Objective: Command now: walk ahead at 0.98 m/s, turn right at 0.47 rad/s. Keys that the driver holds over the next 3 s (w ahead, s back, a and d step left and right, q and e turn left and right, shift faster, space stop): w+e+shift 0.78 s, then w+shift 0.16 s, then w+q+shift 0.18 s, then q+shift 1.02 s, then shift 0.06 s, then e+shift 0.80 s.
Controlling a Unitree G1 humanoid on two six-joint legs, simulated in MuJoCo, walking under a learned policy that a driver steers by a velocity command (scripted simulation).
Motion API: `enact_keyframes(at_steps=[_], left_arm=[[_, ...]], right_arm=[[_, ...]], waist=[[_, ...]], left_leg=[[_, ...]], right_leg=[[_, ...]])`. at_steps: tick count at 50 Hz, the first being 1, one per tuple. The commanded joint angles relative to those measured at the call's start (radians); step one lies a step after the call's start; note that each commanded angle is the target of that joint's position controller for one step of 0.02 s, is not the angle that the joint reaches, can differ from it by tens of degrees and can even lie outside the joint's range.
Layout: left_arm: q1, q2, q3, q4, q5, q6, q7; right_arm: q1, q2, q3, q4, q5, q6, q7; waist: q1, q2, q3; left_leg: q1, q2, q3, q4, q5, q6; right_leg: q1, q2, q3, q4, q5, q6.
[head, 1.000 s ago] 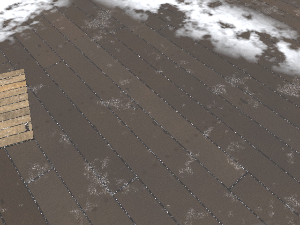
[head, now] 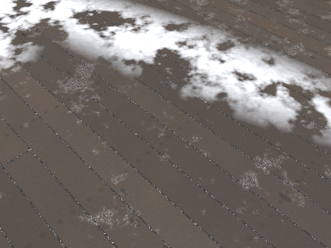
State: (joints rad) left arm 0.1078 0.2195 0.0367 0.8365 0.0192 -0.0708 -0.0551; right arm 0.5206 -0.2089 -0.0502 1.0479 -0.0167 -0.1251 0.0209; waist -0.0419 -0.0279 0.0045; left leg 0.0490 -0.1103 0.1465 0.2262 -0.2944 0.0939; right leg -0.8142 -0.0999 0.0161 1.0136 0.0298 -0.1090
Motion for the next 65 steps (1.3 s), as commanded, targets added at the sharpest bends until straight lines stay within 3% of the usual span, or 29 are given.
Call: enact_keyframes(at_steps=[1, 5, 8, 9, 10, 11, 12, 14, 16, 18, 23, 28, 30, 31, 32, 33, 35, 39, 47, 50, 52, 53, 54, 55, 56, 58, 62, 63, 65], left_arm=[[-0.120, 0.002, -0.019, -0.081, -0.008, -0.008, -0.014], [-0.135, 0.045, -0.018, -0.081, -0.004, -0.013, -0.012], [0.211, 0.149, 0.023, 0.009, -0.004, -0.003, -0.003], [0.433, 0.193, 0.050, 0.069, -0.005, 0.002, 0.008], [0.449, 0.222, 0.076, 0.081, -0.015, 0.018, 0.026], [0.347, 0.318, 0.093, 0.057, 0.023, 0.026, 0.027], [0.348, 0.286, 0.096, 0.050, 0.010, 0.030, 0.032], [0.280, 0.175, 0.075, 0.058, 0.004, 0.024, 0.045], [0.242, 0.136, 0.056, 0.047, -0.013, -0.003, 0.050], [0.224, 0.174, 0.058, 0.025, -0.020, -0.025, 0.049], [0.342, 0.207, 0.073, 0.026, -0.027, -0.036, 0.040], [0.365, 0.248, 0.086, 0.008, -0.031, -0.026, 0.050], [0.264, 0.319, 0.100, -0.017, -0.018, -0.034, 0.045], [0.212, 0.242, 0.079, -0.051, -0.010, -0.046, 0.041], [0.320, 0.074, 0.035, -0.103, -0.067, -0.044, 0.045], [0.331, 0.152, 0.027, -0.104, -0.055, -0.024, 0.059], [0.175, 0.192, 0.039, -0.097, -0.009, 0.002, 0.042], [0.077, 0.093, 0.014, -0.178, 0.016, 0.052, -0.008], [-0.172, 0.090, -0.028, -0.285, 0.021, 0.034, -0.047], [-0.174, 0.115, -0.027, -0.278, 0.032, 0.019, -0.030], [0.118, 0.184, 0.005, -0.187, 0.042, 0.012, 0.000], [0.303, 0.235, 0.029, -0.129, 0.053, 0.007, 0.020], [0.356, 0.333, 0.049, -0.102, 0.064, 0.003, 0.043], [0.338, 0.368, 0.063, -0.135, 0.064, 0.002, 0.050], [0.308, 0.292, 0.059, -0.115, 0.040, 0.000, 0.050], [0.205, 0.184, 0.030, -0.083, 0.036, -0.028, 0.043], [0.151, 0.108, 0.008, -0.066, -0.010, -0.058, 0.047], [0.025, 0.087, 0.015, -0.102, -0.026, -0.062, 0.054], [-0.056, 0.107, 0.017, -0.125, -0.025, -0.054, 0.080]], right_arm=[[-0.029, -0.068, 0.009, -0.065, 0.015, -0.036, -0.010], [0.032, -0.140, 0.010, -0.054, 0.004, -0.026, -0.052], [-0.054, -0.234, -0.019, -0.089, -0.027, 0.020, -0.094], [-0.133, -0.258, -0.032, -0.114, -0.030, 0.032, -0.091], [-0.205, -0.216, -0.028, -0.162, -0.027, 0.018, -0.063], [-0.127, -0.064, 0.007, -0.248, -0.002, 0.001, -0.040], [-0.216, -0.098, 0.018, -0.299, 0.007, -0.023, -0.036], [-0.293, -0.129, 0.017, -0.319, -0.016, -0.042, -0.022], [-0.300, -0.108, 0.028, -0.320, -0.064, 0.000, -0.020], [-0.319, -0.090, 0.039, -0.359, -0.072, 0.039, -0.010], [-0.602, -0.088, 0.059, -0.481, -0.031, 0.040, 0.005], [-0.586, -0.148, 0.045, -0.510, -0.016, 0.027, -0.012], [-0.266, -0.251, -0.002, -0.435, -0.007, 0.020, -0.041], [-0.034, -0.324, -0.032, -0.394, -0.025, 0.021, -0.064], [-0.034, -0.374, -0.043, -0.402, -0.067, 0.019, -0.061], [-0.125, -0.350, -0.059, -0.404, -0.059, 0.033, -0.044], [-0.228, -0.176, -0.023, -0.396, -0.044, 0.041, -0.038], [-0.150, -0.119, -0.007, -0.280, -0.014, 0.013, -0.019], [-0.100, -0.187, -0.008, -0.206, -0.005, -0.020, -0.004], [-0.019, -0.272, -0.012, -0.156, -0.001, 0.004, -0.019], [-0.039, -0.330, -0.018, -0.147, 0.001, 0.028, -0.032], [-0.070, -0.318, -0.015, -0.160, 0.010, 0.033, -0.034], [-0.018, -0.166, 0.012, -0.200, -0.008, 0.034, -0.016], [0.075, -0.129, 0.017, -0.241, 0.053, 0.032, -0.014], [-0.093, -0.216, -0.005, -0.257, 0.041, 0.035, -0.023], [-0.104, -0.142, 0.007, -0.230, 0.033, 0.042, -0.016], [-0.064, -0.090, -0.008, -0.206, -0.001, 0.113, -0.002], [-0.123, -0.091, -0.023, -0.242, 0.094, 0.100, -0.018], [-0.212, -0.094, -0.016, -0.290, 0.077, 0.080, -0.017]], waist=[[0.021, 0.056, 0.175], [0.036, 0.097, 0.097], [0.228, 0.180, -0.106], [0.339, 0.178, -0.173], [0.318, 0.020, -0.160], [0.129, -0.233, -0.199], [0.174, -0.091, -0.253], [0.083, 0.137, -0.031], [0.009, 0.182, 0.065], [-0.017, 0.112, 0.071], [0.106, 0.008, 0.107], [0.113, -0.043, 0.002], [-0.082, -0.036, -0.183], [-0.179, 0.020, -0.316], [-0.070, 0.385, -0.485], [-0.037, 0.352, -0.444], [-0.040, 0.080, -0.141], [0.024, 0.125, 0.000], [0.038, 0.050, 0.160], [0.069, 0.120, 0.105], [0.224, 0.170, -0.075], [0.322, 0.156, -0.166], [0.228, -0.071, -0.293], [0.160, -0.177, -0.473], [0.188, 0.001, -0.310], [0.080, 0.041, -0.030], [-0.023, -0.031, 0.019], [-0.029, -0.100, 0.002], [-0.038, -0.094, 0.058]], left_leg=[[-0.254, 0.229, -0.001, -0.219, 0.540, -0.037], [0.053, 0.273, 0.085, -0.069, 1.232, -0.087], [0.102, 0.325, 0.083, 0.465, 1.541, -0.101], [-0.026, 0.328, 0.066, 0.788, 1.419, -0.083], [-0.310, 0.183, 0.058, 1.146, 0.608, -0.071], [-0.812, 0.045, -0.081, 1.492, -0.240, -0.119], [-0.954, 0.073, -0.245, 1.481, -0.155, -0.094], [-0.886, 0.169, -0.253, 1.224, -0.024, -0.062], [-0.760, 0.214, -0.236, 1.129, -0.036, -0.095], [-0.700, 0.236, -0.198, 0.986, -0.037, -0.133], [-0.590, 0.183, -0.122, 0.526, 0.355, -0.140], [-0.358, 0.096, -0.155, 0.275, 0.348, -0.103], [-0.012, 0.108, -0.179, 0.280, 0.224, -0.080], [0.248, 0.259, -0.300, 0.337, -0.037, -0.055], [0.504, 0.607, -0.841, 0.186, -0.216, 0.040], [0.404, 0.608, -1.013, 0.083, -0.440, 0.075], [0.095, 0.490, -0.673, 0.050, -0.289, 0.039], [-0.107, 0.423, -0.350, -0.024, 0.017, -0.005], [-0.257, 0.334, 0.033, -0.244, 0.439, -0.006], [-0.057, 0.363, 0.039, -0.088, 1.097, 0.014], [-0.043, 0.375, 0.009, 0.306, 1.302, 0.014], [-0.208, 0.335, 0.002, 0.596, 1.096, 0.011], [-0.464, 0.213, -0.043, 0.965, 0.038, 0.017], [-0.721, 0.114, -0.198, 1.261, -0.199, 0.014], [-0.797, 0.170, -0.230, 1.247, -0.045, 0.025], [-0.733, 0.219, -0.209, 1.114, 0.024, -0.009], [-0.628, 0.214, -0.161, 0.998, 0.015, -0.054], [-0.676, 0.243, -0.212, 0.985, 0.068, -0.065], [-0.662, 0.216, -0.136, 0.792, 0.192, -0.082]], right_leg=[[0.162, 0.049, -0.121, -0.208, 0.163, -0.024], [0.252, 0.165, -0.238, -0.362, 0.134, -0.073], [0.578, 0.251, -0.228, -0.382, -0.052, -0.120], [0.796, 0.211, -0.138, -0.454, -0.104, -0.166], [0.961, 0.128, 0.025, -0.440, -0.215, -0.196], [1.233, -0.108, 0.534, -0.458, -0.157, -0.400], [1.257, -0.162, 0.784, -0.685, -0.419, -0.438], [0.923, -0.111, 0.645, -0.817, -0.436, -0.308], [0.662, 0.001, 0.475, -0.802, -0.200, -0.250], [0.501, 0.046, 0.430, -0.851, -0.228, -0.254], [0.484, 0.126, 0.349, -0.838, 0.181, -0.160], [0.686, 0.086, 0.412, -0.634, 0.492, -0.077], [0.652, 0.122, 0.396, -0.279, 0.528, -0.039], [0.500, 0.162, 0.338, 0.020, 0.286, -0.034], [0.204, 0.283, 0.206, 0.355, -0.536, 0.000], [0.070, 0.184, 0.132, 0.452, -0.460, -0.013], [0.055, 0.090, 0.082, 0.367, -0.313, -0.006], [0.034, -0.005, 0.066, 0.324, -0.298, -0.001], [0.229, 0.071, -0.089, -0.219, 0.013, -0.032], [0.358, 0.160, -0.153, -0.337, -0.118, -0.070], [0.681, 0.194, -0.111, -0.397, -0.222, -0.094], [0.949, 0.129, -0.035, -0.464, -0.204, -0.104], [1.193, -0.164, 0.270, -0.438, -0.392, -0.072], [1.342, -0.377, 0.744, -0.605, -0.503, -0.135], [1.178, -0.296, 0.604, -0.673, -0.472, -0.096], [0.851, -0.226, 0.303, -0.707, 0.070, -0.074], [0.677, -0.164, -0.021, -0.735, 0.542, -0.027], [0.694, -0.138, -0.058, -0.757, 0.460, -0.011], [0.601, -0.079, -0.176, -0.801, 0.416, -0.002]])
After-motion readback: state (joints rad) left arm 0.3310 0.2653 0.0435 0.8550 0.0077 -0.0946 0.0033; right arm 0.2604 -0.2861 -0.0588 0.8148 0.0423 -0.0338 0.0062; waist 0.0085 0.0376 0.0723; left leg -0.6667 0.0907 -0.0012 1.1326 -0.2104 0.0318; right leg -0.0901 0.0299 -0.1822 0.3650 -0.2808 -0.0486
